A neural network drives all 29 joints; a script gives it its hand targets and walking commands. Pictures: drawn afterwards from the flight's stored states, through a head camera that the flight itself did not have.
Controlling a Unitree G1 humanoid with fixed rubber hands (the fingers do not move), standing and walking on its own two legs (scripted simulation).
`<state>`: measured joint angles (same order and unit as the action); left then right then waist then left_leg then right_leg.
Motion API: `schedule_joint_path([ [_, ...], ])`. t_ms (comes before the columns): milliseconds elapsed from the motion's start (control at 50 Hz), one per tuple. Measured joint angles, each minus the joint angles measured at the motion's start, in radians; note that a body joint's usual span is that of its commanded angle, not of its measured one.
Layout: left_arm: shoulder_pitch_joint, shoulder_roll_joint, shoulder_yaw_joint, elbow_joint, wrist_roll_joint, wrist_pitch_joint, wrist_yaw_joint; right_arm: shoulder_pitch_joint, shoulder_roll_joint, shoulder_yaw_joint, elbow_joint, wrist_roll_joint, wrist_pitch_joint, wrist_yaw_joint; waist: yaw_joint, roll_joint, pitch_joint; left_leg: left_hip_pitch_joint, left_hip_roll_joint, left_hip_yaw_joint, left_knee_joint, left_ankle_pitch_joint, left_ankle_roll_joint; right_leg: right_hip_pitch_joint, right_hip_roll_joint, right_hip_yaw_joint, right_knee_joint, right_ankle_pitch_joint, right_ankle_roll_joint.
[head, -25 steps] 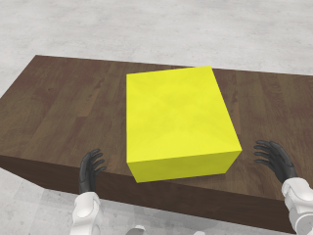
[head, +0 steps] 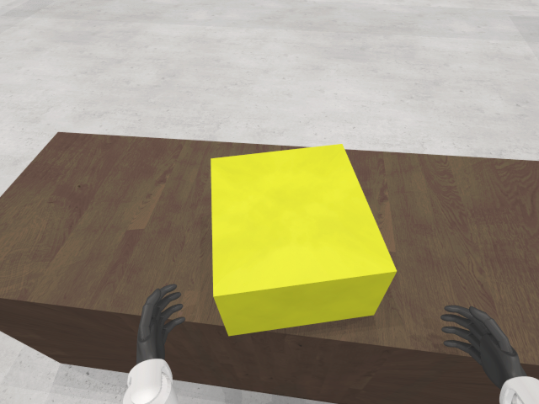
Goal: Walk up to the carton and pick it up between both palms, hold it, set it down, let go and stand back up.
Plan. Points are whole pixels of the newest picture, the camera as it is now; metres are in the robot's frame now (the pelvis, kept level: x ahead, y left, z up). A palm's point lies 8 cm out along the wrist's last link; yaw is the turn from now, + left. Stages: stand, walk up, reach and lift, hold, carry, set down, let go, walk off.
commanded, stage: set down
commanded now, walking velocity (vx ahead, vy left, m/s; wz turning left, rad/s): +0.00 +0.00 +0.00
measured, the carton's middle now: (289, 233) +0.45 +0.02 -0.07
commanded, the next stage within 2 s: none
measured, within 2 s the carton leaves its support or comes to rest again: neither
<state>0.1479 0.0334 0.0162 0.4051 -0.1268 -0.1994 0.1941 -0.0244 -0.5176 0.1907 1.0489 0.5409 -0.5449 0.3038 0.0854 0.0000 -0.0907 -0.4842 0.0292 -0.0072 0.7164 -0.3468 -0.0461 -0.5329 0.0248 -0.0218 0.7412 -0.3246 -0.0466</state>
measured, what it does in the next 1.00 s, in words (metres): stands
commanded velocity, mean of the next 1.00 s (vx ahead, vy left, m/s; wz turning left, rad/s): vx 0.00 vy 0.00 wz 0.00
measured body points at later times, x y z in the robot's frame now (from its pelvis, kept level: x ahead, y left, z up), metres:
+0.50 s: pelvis +0.02 +0.01 +0.01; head +0.03 +0.01 +0.46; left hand +0.18 +0.22 -0.04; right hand +0.22 -0.27 -0.05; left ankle +0.01 +0.15 -0.71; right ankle +0.03 -0.09 -0.71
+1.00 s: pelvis +0.03 +0.02 +0.02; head +0.05 +0.02 +0.47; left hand +0.19 +0.23 -0.04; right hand +0.22 -0.25 -0.05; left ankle +0.01 +0.15 -0.71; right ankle +0.03 -0.09 -0.71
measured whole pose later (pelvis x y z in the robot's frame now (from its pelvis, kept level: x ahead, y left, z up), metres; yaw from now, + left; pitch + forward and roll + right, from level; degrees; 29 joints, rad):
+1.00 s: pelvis +0.03 +0.02 +0.02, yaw +0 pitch +4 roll +0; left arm 0.30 0.05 0.02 0.41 -0.06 -0.14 0.11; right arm 0.09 -0.42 0.13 1.02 0.36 -0.50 0.21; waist 0.08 -0.01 -0.05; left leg -0.30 0.02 -0.01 0.55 -0.32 -0.02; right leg -0.33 0.02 -0.02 0.55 -0.28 -0.03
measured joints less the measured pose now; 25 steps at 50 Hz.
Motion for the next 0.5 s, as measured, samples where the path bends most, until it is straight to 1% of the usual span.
schedule_joint_path([
  [120, 0.064, 0.000, 0.000, 0.000, 0.006, -0.022, -0.020, 0.065, -0.001, 0.000, -0.024, -0.005, -0.016, -0.031, -0.002, -0.002, 0.000, 0.026, -0.006, 0.000, -0.030, 0.002, 0.000, 0.023, -0.006, 0.000, -0.020, -0.005, 0.000],
  [220, 0.119, 0.000, 0.000, 0.000, 0.009, -0.067, -0.025, 0.092, 0.000, 0.000, -0.027, -0.005, -0.061, -0.033, -0.002, -0.004, 0.000, 0.045, -0.006, 0.000, -0.048, 0.004, 0.001, 0.043, -0.006, 0.001, -0.040, -0.001, 0.000],
  [280, 0.136, 0.000, 0.000, 0.000, 0.010, -0.077, -0.030, 0.096, 0.002, 0.000, -0.027, -0.008, -0.070, -0.035, -0.002, -0.004, 0.001, 0.055, -0.007, 0.000, -0.052, 0.004, 0.003, 0.055, -0.006, 0.001, -0.048, 0.001, 0.001],
  [380, 0.138, 0.000, 0.000, 0.000, 0.009, -0.074, -0.039, 0.096, 0.015, 0.000, -0.027, -0.032, -0.061, -0.040, -0.002, -0.010, 0.010, 0.070, -0.007, 0.000, -0.056, 0.005, 0.007, 0.074, -0.006, 0.001, -0.060, 0.005, 0.004],
  [500, 0.138, 0.000, 0.000, 0.001, 0.019, -0.027, -0.040, 0.096, 0.045, -0.010, -0.026, -0.057, -0.020, -0.039, -0.002, -0.011, 0.014, 0.084, -0.008, 0.000, -0.061, 0.003, 0.011, 0.092, -0.007, 0.001, -0.073, 0.007, 0.006],
])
